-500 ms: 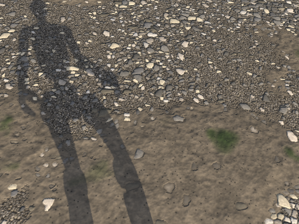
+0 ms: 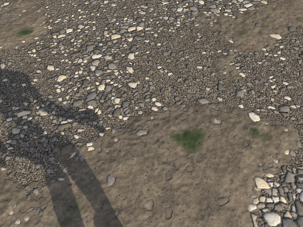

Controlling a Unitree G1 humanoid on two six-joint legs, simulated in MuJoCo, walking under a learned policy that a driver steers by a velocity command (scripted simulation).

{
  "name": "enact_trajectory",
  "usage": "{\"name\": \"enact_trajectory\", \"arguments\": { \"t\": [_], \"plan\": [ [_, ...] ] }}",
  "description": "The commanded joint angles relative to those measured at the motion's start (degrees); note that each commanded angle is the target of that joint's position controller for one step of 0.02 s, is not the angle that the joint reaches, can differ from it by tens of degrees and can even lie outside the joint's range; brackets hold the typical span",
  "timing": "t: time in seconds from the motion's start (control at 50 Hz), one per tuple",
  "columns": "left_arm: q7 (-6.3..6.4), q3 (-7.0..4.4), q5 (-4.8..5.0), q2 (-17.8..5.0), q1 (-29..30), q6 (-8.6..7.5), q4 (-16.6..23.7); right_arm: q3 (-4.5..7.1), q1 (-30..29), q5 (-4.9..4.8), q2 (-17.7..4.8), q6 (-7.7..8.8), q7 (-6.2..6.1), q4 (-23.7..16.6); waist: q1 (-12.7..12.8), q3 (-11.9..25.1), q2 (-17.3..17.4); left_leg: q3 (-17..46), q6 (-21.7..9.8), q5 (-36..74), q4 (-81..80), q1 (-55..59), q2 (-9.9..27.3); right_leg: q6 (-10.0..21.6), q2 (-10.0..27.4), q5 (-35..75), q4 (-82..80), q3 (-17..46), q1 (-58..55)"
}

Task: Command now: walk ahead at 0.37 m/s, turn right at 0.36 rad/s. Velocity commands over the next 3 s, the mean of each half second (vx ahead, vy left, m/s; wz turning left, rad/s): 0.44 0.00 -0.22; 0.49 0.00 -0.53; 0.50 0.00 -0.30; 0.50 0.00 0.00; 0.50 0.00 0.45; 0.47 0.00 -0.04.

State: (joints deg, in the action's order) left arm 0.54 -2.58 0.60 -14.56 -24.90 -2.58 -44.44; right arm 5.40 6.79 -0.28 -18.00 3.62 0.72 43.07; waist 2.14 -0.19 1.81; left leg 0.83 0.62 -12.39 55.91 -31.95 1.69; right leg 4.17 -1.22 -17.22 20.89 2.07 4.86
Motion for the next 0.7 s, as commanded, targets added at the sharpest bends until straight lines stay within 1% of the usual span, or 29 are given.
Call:
{"name": "enact_trajectory", "arguments": {
  "t": [0.02, 0.06, 0.1, 0.16, 0.18, 0.22, 0.24, 0.26, 0.28, 0.3, 0.32, 0.34, 0.36, 0.38, 0.4, 0.42, 0.44, 0.46, 0.48, 0.5, 0.52, 0.56, 0.6, 0.62, 0.66, 0.7],
  "plan": [
    [0.96, -2.21, -0.1, -9.14, -0.16, -1.24, 3.74, 0.26, -7.96, 0.1, -2.57, 1.77, 0.5, -4.62, 0.46, -2.71, -7.13, 0.28, 1.38, 9.51, -7.18, -13.46, 0.77, 6.69, 11.96, 14.93, -11.59, 11.83, -8.89],
    [1.07, -2.19, -0.34, -9.2, -0.97, -1.08, 3.42, -0.42, -9.71, -0.33, -1.41, 1.68, 1.0, -4.69, 1.59, -3.17, -8.03, -1.18, 1.76, 13.99, -13.14, -10.63, 0.55, 5.43, 10.56, 17.62, -12.06, 7.54, -7.01],
    [1.05, -2.18, -0.53, -9.47, -2.02, -1.11, 2.94, -1.04, -12.6, -0.97, -0.86, 1.67, 1.67, -5.42, 3.13, -4.86, -8.87, -2.67, 1.54, 17.31, -17.95, -8.0, 0.55, 5.05, 10.43, 16.11, -13.73, 5.3, -4.58],
    [0.75, -2.26, -0.48, -10.06, -3.08, -1.25, 1.91, -1.73, -15.81, -1.46, -0.75, 2.04, 2.72, -6.56, 4.41, -7.94, -8.37, -3.76, -0.24, 18.69, -23.3, -7.1, 0.47, 5.64, 12.27, 15.68, -15.24, 3.74, -4.92],
    [0.6, -2.25, -0.18, -9.94, -4.25, -1.14, 1.21, -1.83, -17.33, -1.29, -0.84, 2.3, 2.98, -7.27, 4.89, -8.73, -7.84, -3.76, -0.96, 17.49, -24.46, -7.29, 0.17, 5.98, 13.09, 17.89, -14.55, 4.66, -6.0],
    [0.59, -2.34, 0.46, -10.3, -4.81, -0.58, 0.23, -1.79, -18.05, -0.97, -1.37, 2.98, 3.48, -8.3, 3.89, -8.84, -7.64, -3.58, -2.56, 13.69, -27.0, -7.98, -0.7, 6.11, 14.58, 25.89, -11.47, 6.0, -9.95],
    [0.76, -2.53, 0.64, -10.95, -4.13, -0.32, 0.15, -1.52, -16.66, -0.82, -2.16, 3.23, 3.54, -8.23, 2.51, -7.58, -8.09, -3.49, -3.38, 11.9, -28.08, -6.0, -1.46, 5.72, 14.95, 32.87, -9.04, 6.4, -11.47],
    [0.99, -2.83, 0.6, -12.0, -3.17, -0.08, 0.27, -1.03, -14.05, -0.65, -3.39, 3.3, 3.3, -7.8, 0.72, -5.03, -9.1, -4.02, -4.17, 9.95, -28.13, -1.9, -2.91, 5.23, 15.01, 43.68, -5.59, 6.71, -12.53],
    [1.21, -3.08, 0.46, -12.9, -2.45, 0.23, 0.38, -0.29, -9.74, -0.52, -5.09, 3.18, 2.77, -6.98, -1.7, -1.1, -10.44, -5.11, -5.19, 7.78, -27.41, 4.46, -4.76, 4.72, 14.65, 55.84, -0.4, 6.85, -12.99],
    [1.26, -2.88, 0.3, -12.86, -0.72, 0.59, 0.67, 0.81, -0.76, -0.59, -7.48, 3.03, 2.01, -4.91, -6.61, 4.97, -10.2, -5.65, -7.08, 10.29, -28.79, 17.2, -5.35, 3.38, 12.64, 62.25, 9.04, 5.39, -10.15],
    [1.2, -2.13, -0.36, -11.46, 0.82, 0.4, 1.72, 1.59, 10.84, 0.07, -9.88, 2.74, 1.08, -2.68, -11.92, 13.1, -9.16, 1.53, -10.49, 11.39, -25.69, 37.95, 1.92, 1.75, 10.72, 51.14, 22.95, 5.84, 2.57],
    [0.53, 0.01, -0.46, -3.01, -6.95, -0.4, 2.85, 2.83, 18.19, 1.05, -14.38, 2.5, 0.62, -0.91, -8.41, 24.33, 7.26, 29.77, -19.37, -1.44, -27.41, 62.08, 19.63, -2.71, 0.08, 9.62, 47.8, 3.72, 26.57],
    [0.5, -0.65, 1.07, -7.21, -5.3, -1.26, 1.33, 1.18, 17.71, 0.51, -8.24, 2.71, 0.79, -0.59, -10.11, 27.11, 9.0, 41.04, -19.1, -7.89, -36.09, 60.1, 22.64, -2.51, -1.77, -13.65, 55.68, 9.52, 31.2],
    [0.24, -2.09, 2.73, -11.14, 1.41, -1.53, 3.51, 0.21, 12.72, -0.09, -5.57, 2.41, 0.35, -0.86, -9.53, 14.59, 7.23, 31.24, -15.9, -11.59, -38.72, 50.22, 20.5, -2.46, 1.88, -10.85, 57.6, 8.18, 35.91],
    [0.27, -1.93, 2.46, -10.93, 4.87, -1.73, 4.62, -0.17, 8.79, -0.17, -4.24, 2.17, 0.0, -0.89, -7.65, 7.79, 3.13, 23.61, -13.92, -8.4, -40.52, 40.64, 18.55, -2.11, 5.04, -6.08, 55.04, 5.76, 35.46],
    [0.27, -2.0, 1.46, -9.78, 6.83, -1.7, 4.99, -0.55, 6.18, 0.18, -2.89, 2.23, -0.02, -0.4, -5.79, 3.28, 1.09, 18.52, -12.94, -4.28, -42.79, 32.48, 16.4, -2.14, 6.77, -3.35, 52.07, 4.77, 33.83],
    [0.31, -2.28, 1.26, -8.78, 5.43, -0.98, 4.42, -0.9, 4.41, 0.96, -1.83, 2.75, 0.01, -0.26, -3.54, 1.58, 2.37, 13.47, -11.97, -1.62, -45.12, 26.84, 14.21, -2.06, 8.49, -1.06, 50.28, 5.11, 30.11],
    [0.25, -2.14, 1.53, -7.35, 3.16, -0.13, 3.75, -0.78, 3.0, 1.12, -1.77, 3.15, 0.1, 0.07, -2.03, 0.97, 3.93, 10.55, -12.25, -0.29, -47.02, 23.07, 13.61, -2.38, 9.22, -0.41, 49.61, 4.95, 27.44],
    [0.31, -1.91, 1.6, -5.88, 2.27, 0.68, 3.44, -0.67, 1.97, 0.89, -1.76, 3.59, 0.22, 0.44, -1.18, -0.12, 3.7, 7.67, -12.71, 1.71, -48.56, 20.42, 13.48, -2.81, 9.68, -0.62, 48.81, 4.51, 26.91],
    [0.46, -1.8, 1.52, -5.11, 2.94, 1.37, 3.86, -0.5, 1.13, 0.7, -2.15, 3.94, 0.33, 0.97, -0.55, -1.79, 3.55, 4.94, -12.77, 3.65, -49.78, 18.24, 13.54, -3.32, 10.18, -0.25, 47.56, 4.42, 27.92],
    [0.68, -1.82, 1.27, -5.08, 4.15, 1.73, 4.52, -0.29, 0.66, 0.79, -2.86, 4.15, 0.31, 1.34, -0.27, -2.87, 2.96, 2.64, -12.82, 5.36, -50.64, 17.29, 13.32, -3.85, 10.36, 1.45, 46.05, 4.44, 29.44],
    [0.61, -1.81, 0.63, -5.28, 6.64, 1.63, 5.7, 0.06, 1.12, 0.89, -4.1, 4.21, 0.09, 2.0, -0.61, -3.53, 1.87, -1.79, -12.76, 9.08, -50.95, 18.56, 12.71, -4.69, 10.67, 8.02, 41.08, 4.31, 32.31],
    [-0.27, -1.47, 0.6, -4.68, 9.87, 0.86, 6.65, 0.12, 1.17, 0.78, -4.91, 3.93, -0.19, 2.08, -1.57, -3.78, 0.95, -6.69, -11.58, 12.25, -50.41, 19.79, 10.56, -4.45, 10.18, 15.75, 32.13, 2.33, 31.34],
    [-0.84, -1.18, 0.61, -4.12, 12.36, 0.46, 7.29, 0.19, 1.79, 0.63, -5.47, 3.72, -0.35, 2.15, -2.67, -4.04, 0.38, -8.52, -11.08, 13.29, -50.1, 20.49, 10.03, -4.18, 9.64, 18.83, 27.49, 0.68, 30.26],
    [-1.95, -0.71, 0.6, -3.27, 17.18, 0.05, 8.99, 0.53, 4.94, 0.19, -7.05, 3.08, -0.61, 2.9, -5.11, -4.6, -0.69, -9.72, -10.77, 13.79, -49.55, 24.62, 11.38, -3.56, 8.87, 20.98, 21.45, -1.8, 30.5],
    [-2.77, -0.74, 0.82, -3.71, 19.88, 0.12, 10.74, 0.93, 7.12, -0.42, -8.38, 2.02, -0.68, 3.57, -5.99, -5.36, -0.68, -10.22, -10.05, 15.29, -47.97, 30.57, 13.37, -2.47, 8.54, 19.41, 17.74, -2.3, 32.73]
  ]
}}
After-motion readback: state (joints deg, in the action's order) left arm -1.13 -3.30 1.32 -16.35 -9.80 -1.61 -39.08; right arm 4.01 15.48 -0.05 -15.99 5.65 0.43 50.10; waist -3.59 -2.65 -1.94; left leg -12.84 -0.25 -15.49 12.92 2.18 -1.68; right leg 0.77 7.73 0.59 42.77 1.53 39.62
